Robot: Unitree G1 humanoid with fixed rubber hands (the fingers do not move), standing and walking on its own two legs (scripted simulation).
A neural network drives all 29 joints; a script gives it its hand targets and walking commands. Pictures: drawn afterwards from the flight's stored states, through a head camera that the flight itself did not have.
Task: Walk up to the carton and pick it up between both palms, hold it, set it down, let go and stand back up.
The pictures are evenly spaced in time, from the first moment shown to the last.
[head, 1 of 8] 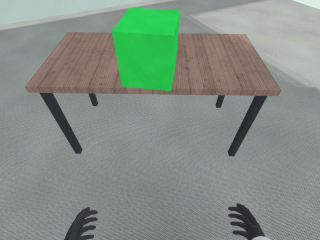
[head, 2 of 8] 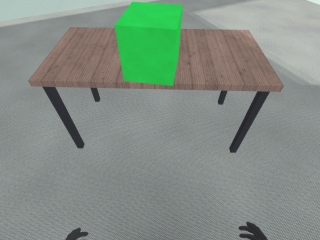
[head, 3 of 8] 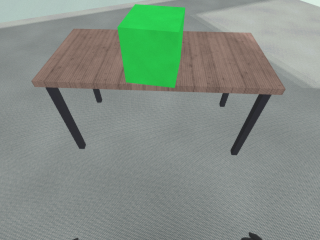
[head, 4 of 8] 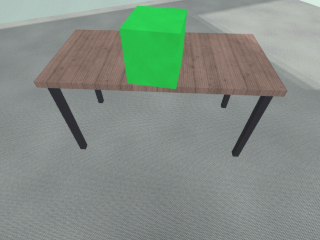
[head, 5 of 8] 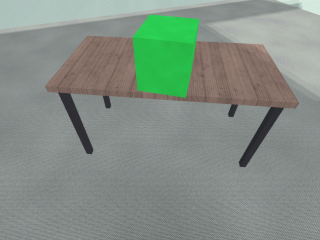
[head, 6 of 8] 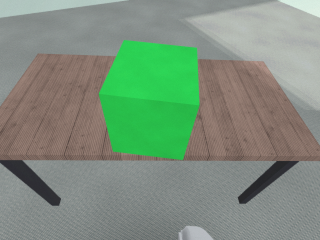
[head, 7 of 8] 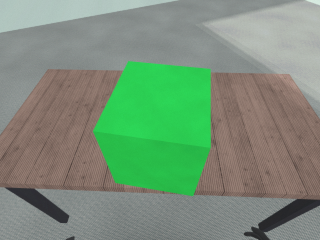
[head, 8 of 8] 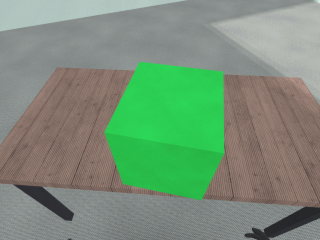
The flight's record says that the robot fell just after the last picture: no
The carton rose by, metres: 0.00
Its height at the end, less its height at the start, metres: +0.00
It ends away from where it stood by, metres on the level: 0.00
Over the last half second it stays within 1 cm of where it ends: yes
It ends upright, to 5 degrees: yes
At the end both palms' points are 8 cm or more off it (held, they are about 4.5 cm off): yes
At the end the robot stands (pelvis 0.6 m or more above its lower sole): yes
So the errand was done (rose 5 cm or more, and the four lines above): no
